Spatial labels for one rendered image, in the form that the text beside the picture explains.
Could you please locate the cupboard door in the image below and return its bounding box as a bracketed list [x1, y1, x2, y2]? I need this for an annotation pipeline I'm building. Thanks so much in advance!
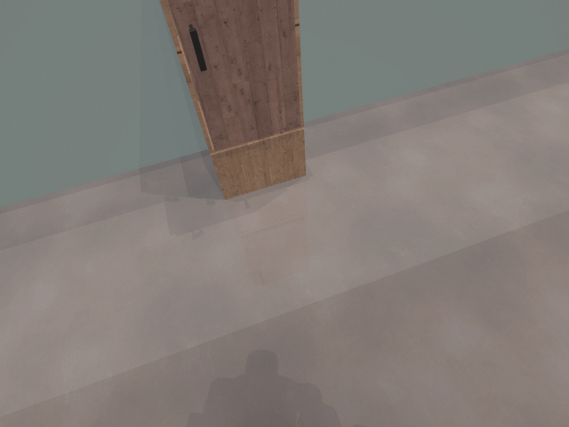
[168, 0, 301, 151]

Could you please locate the handle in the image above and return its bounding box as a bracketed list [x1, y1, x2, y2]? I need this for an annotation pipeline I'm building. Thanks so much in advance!
[189, 24, 207, 71]

